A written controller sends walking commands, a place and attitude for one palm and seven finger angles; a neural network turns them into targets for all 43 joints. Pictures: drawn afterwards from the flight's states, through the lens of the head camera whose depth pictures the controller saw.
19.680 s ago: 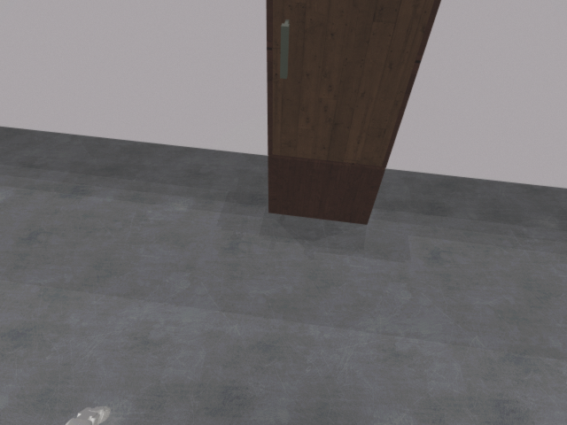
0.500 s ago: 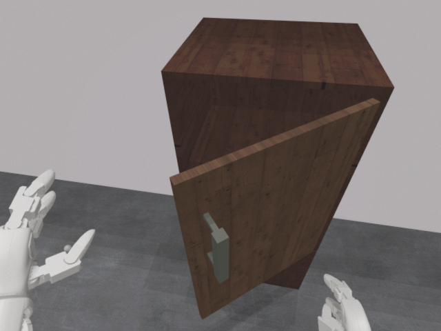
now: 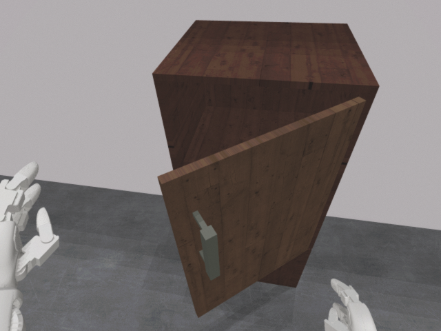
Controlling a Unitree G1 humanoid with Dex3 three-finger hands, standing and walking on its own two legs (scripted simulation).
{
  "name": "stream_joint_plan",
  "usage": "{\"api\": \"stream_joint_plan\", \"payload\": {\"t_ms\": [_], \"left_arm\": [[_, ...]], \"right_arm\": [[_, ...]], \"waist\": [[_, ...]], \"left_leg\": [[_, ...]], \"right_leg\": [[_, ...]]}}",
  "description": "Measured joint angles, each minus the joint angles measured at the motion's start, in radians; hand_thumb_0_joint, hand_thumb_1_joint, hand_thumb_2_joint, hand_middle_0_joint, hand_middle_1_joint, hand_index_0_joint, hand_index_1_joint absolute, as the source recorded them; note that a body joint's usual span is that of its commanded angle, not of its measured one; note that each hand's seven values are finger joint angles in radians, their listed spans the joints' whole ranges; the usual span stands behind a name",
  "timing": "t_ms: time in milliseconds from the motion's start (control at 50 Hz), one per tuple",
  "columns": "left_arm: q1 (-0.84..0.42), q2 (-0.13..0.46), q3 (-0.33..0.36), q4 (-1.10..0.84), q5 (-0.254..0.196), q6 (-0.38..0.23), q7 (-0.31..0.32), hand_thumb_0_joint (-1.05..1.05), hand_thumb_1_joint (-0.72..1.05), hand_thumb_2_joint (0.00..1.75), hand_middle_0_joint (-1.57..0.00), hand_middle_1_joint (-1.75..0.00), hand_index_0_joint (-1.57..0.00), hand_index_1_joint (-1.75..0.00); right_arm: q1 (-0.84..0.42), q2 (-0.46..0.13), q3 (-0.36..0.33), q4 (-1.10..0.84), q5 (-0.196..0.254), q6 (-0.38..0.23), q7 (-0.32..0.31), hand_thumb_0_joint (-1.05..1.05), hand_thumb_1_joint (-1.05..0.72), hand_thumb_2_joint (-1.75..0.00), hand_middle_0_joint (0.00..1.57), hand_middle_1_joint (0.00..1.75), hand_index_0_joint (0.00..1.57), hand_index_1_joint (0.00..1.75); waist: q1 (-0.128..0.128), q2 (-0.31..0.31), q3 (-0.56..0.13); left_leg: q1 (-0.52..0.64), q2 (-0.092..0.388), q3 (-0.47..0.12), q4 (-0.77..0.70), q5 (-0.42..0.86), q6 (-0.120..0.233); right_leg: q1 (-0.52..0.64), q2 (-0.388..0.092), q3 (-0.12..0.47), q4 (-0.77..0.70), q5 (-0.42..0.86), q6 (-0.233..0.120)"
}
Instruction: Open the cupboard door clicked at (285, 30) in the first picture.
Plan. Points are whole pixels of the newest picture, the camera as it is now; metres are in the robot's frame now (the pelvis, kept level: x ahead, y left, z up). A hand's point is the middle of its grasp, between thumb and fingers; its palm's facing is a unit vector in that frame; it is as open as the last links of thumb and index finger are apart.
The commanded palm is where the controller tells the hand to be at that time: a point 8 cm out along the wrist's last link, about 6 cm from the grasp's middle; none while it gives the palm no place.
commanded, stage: step back with the hand held close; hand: left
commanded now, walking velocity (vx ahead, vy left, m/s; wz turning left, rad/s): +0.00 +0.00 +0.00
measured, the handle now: (205, 246) +0.26 +0.07 +0.03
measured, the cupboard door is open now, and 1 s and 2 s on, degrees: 40 40 40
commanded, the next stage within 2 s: stop stepping back and stand still in 1.48 s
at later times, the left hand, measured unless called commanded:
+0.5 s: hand (41, 250) +0.17 +0.27 +0.15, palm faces +0.35 -0.80 -0.49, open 7.4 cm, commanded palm +0.11 +0.32 +0.17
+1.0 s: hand out of the picture +0.10 +0.30 +0.16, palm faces +0.44 -0.77 -0.47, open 7.5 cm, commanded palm +0.02 +0.34 +0.17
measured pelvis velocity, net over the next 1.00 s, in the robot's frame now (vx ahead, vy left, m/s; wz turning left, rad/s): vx -0.11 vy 0.04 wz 0.01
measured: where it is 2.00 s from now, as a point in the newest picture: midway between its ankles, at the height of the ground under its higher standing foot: outside the picture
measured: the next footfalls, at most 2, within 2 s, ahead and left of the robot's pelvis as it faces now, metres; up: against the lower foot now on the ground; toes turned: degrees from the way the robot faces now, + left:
right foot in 1.20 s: -0.23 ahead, -0.09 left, +0.00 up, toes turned -1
left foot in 1.82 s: -0.24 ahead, +0.15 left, +0.00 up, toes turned +1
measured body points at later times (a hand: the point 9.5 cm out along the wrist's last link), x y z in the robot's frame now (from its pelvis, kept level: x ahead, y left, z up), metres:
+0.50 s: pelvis -0.04 +0.02 +0.00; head -0.02 +0.02 +0.45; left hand +0.15 +0.31 +0.17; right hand +0.13 -0.24 -0.08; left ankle -0.01 +0.11 -0.74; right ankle +0.00 -0.09 -0.74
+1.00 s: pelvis -0.11 +0.04 -0.02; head -0.10 +0.06 +0.43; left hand +0.07 +0.34 +0.18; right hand +0.04 -0.21 -0.10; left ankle -0.01 +0.11 -0.74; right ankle -0.06 -0.09 -0.72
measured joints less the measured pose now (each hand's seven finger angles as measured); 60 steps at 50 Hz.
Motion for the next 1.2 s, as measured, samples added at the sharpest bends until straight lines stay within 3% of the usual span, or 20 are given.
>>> {"api": "stream_joint_plan", "payload": {"t_ms": [160, 260, 480, 620, 840, 900, 960, 1020, 1060, 1120, 1200], "left_arm": [[-0.014, -0.002, 0.009, 0.019, 0.002, -0.015, -0.003, 0.02, 0.89, 0.9, -0.21, -0.3, -0.21, -0.31], [-0.008, 0.015, 0.056, 0.039, 0.015, -0.056, -0.002, 0.02, 0.89, 0.9, -0.21, -0.3, -0.21, -0.31], [0.072, 0.072, 0.062, -0.051, 0.025, -0.065, 0.015, 0.02, 0.89, 0.9, -0.21, -0.3, -0.21, -0.31], [0.078, 0.096, 0.106, -0.1, 0.04, -0.085, 0.028, 0.02, 0.89, 0.9, -0.21, -0.3, -0.21, -0.31], [0.039, 0.039, 0.095, -0.11, 0.058, -0.116, 0.045, 0.02, 0.89, 0.9, -0.21, -0.3, -0.21, -0.31], [0.041, 0.05, 0.096, -0.129, 0.055, -0.126, 0.054, 0.02, 0.88, 0.9, -0.21, -0.3, -0.21, -0.31], [0.044, 0.072, 0.116, -0.141, 0.059, -0.133, 0.055, 0.02, 0.88, 0.9, -0.21, -0.3, -0.21, -0.31], [0.043, 0.097, 0.144, -0.138, 0.062, -0.143, 0.051, 0.02, 0.88, 0.9, -0.21, -0.3, -0.21, -0.31], [0.052, 0.097, 0.159, -0.128, 0.058, -0.151, 0.054, 0.02, 0.88, 0.9, -0.21, -0.3, -0.21, -0.31], [0.07, 0.078, 0.158, -0.127, 0.038, -0.144, 0.059, 0.02, 0.89, 0.9, -0.21, -0.3, -0.21, -0.31], [0.059, 0.075, 0.127, -0.144, 0.022, -0.138, 0.042, 0.02, 0.89, 0.9, -0.2, -0.3, -0.2, -0.31]], "right_arm": [[-0.004, 0.004, 0.0, 0.005, 0.002, 0.0, 0.002, 0.02, -0.91, -0.9, 0.2, 0.3, 0.2, 0.3], [-0.022, -0.005, -0.004, -0.021, -0.001, 0.041, 0.011, 0.02, -0.91, -0.9, 0.2, 0.3, 0.2, 0.3], [-0.023, -0.017, -0.04, -0.07, 0.008, 0.1, -0.005, 0.02, -0.91, -0.9, 0.2, 0.3, 0.2, 0.3], [-0.007, -0.002, -0.035, -0.094, 0.006, 0.088, -0.005, 0.02, -0.91, -0.9, 0.2, 0.3, 0.2, 0.3], [0.017, 0.011, -0.017, -0.069, -0.007, 0.057, 0.005, 0.02, -0.91, -0.9, 0.2, 0.3, 0.2, 0.3], [0.02, 0.01, -0.014, -0.059, -0.009, 0.059, 0.004, 0.02, -0.91, -0.9, 0.2, 0.3, 0.2, 0.3], [0.03, 0.01, -0.018, -0.06, -0.01, 0.051, -0.003, 0.02, -0.91, -0.9, 0.2, 0.3, 0.2, 0.3], [0.044, 0.029, -0.03, -0.042, -0.016, 0.032, -0.002, 0.02, -0.91, -0.9, 0.2, 0.3, 0.2, 0.3], [0.048, 0.042, -0.03, -0.026, -0.02, 0.019, 0.004, 0.02, -0.91, -0.9, 0.2, 0.3, 0.2, 0.3], [0.034, 0.057, -0.021, -0.006, -0.027, -0.001, 0.019, 0.02, -0.91, -0.9, 0.2, 0.3, 0.2, 0.3], [-0.03, 0.063, -0.005, -0.009, -0.032, -0.012, 0.034, 0.02, -0.91, -0.9, 0.2, 0.3, 0.2, 0.3]], "waist": [[0.0, 0.007, 0.003], [-0.027, 0.006, -0.008], [-0.064, -0.047, 0.015], [-0.064, -0.072, 0.023], [-0.062, -0.063, 0.02], [-0.071, -0.074, 0.026], [-0.084, -0.065, 0.036], [-0.089, -0.058, 0.026], [-0.081, -0.055, 0.003], [-0.064, -0.064, -0.031], [-0.044, -0.08, -0.022]], "left_leg": [[-0.005, 0.004, -0.002, -0.003, 0.01, -0.002], [-0.072, 0.014, -0.002, 0.024, 0.011, -0.001], [-0.158, -0.013, 0.033, 0.04, 0.041, 0.024], [-0.213, -0.029, 0.048, 0.099, 0.042, 0.042], [-0.33, -0.027, 0.031, 0.244, -0.049, 0.043], [-0.348, -0.03, 0.028, 0.241, -0.026, 0.046], [-0.351, -0.019, 0.02, 0.212, 0.069, 0.062], [-0.355, -0.014, -0.002, 0.186, 0.107, 0.064], [-0.361, -0.005, -0.006, 0.152, 0.122, 0.059], [-0.377, 0.007, 0.008, 0.072, 0.181, 0.046], [-0.421, 0.018, 0.034, -0.009, 0.267, 0.03]], "right_leg": [[-0.001, 0.005, -0.002, -0.012, 0.013, -0.003], [-0.051, 0.013, -0.003, -0.024, 0.037, -0.002], [-0.165, -0.015, 0.029, 0.036, 0.055, 0.024], [-0.235, -0.034, 0.042, 0.122, 0.046, 0.037], [-0.314, -0.034, 0.025, 0.189, 0.06, 0.035], [-0.329, -0.037, 0.022, 0.186, 0.065, 0.038], [-0.345, -0.012, 0.038, 0.252, -0.016, 0.05], [-0.319, 0.026, 0.068, 0.426, -0.115, 0.056], [-0.262, 0.038, 0.068, 0.448, -0.166, 0.056], [-0.155, 0.03, 0.061, 0.338, -0.234, 0.047], [-0.025, 0.015, 0.059, 0.063, -0.148, 0.033]]}}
